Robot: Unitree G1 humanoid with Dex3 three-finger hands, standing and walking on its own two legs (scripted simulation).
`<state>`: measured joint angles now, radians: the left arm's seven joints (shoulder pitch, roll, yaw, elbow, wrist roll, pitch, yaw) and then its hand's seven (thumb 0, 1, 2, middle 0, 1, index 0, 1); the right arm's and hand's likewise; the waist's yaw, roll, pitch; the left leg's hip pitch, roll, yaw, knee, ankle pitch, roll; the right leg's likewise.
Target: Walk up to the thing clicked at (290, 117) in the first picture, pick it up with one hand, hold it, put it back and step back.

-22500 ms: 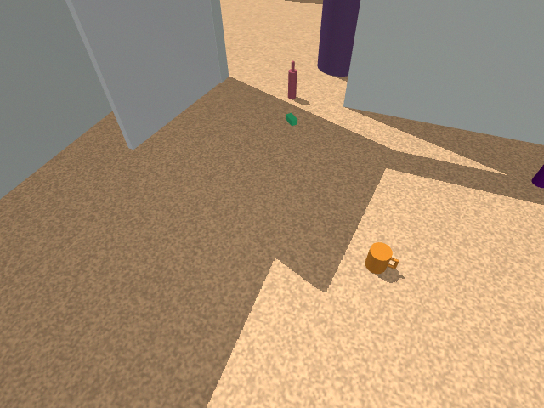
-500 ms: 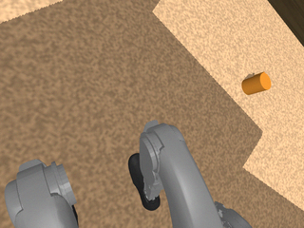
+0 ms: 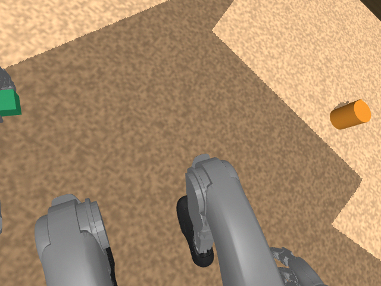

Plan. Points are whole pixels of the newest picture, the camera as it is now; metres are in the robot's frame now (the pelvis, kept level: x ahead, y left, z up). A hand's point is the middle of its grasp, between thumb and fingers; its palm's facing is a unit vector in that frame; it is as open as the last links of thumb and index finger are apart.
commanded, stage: lift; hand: left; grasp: from above
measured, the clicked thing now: out of the picture +0.52 +0.29 -0.19
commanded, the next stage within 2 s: hold in 1.72 s
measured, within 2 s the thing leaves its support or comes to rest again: neither
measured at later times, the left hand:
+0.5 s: hand out of the picture +0.46 +0.30 -0.05, palm faces -0.48 -0.06 -0.87, open 7.1 cm
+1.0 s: hand out of the picture +0.37 +0.27 +0.15, palm faces -0.44 -0.09 -0.89, open 7.0 cm
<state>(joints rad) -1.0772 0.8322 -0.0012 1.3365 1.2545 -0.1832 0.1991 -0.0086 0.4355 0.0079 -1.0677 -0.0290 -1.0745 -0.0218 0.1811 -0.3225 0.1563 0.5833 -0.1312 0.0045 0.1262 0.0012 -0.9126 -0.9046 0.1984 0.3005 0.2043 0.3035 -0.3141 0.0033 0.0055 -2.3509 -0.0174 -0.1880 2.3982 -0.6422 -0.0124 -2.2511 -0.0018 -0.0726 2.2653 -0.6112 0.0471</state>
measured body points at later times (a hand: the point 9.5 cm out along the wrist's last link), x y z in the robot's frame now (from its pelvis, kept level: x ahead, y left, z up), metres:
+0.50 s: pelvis +0.00 +0.00 +0.06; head +0.22 +0.07 +0.45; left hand +0.48 +0.30 +0.00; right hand +0.08 -0.28 -0.05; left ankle +0.08 +0.13 -0.30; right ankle +0.12 -0.14 -0.30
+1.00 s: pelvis +0.01 +0.00 +0.22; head +0.15 +0.02 +0.65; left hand +0.39 +0.28 +0.20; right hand +0.16 -0.25 +0.09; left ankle +0.08 +0.13 -0.30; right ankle +0.12 -0.14 -0.30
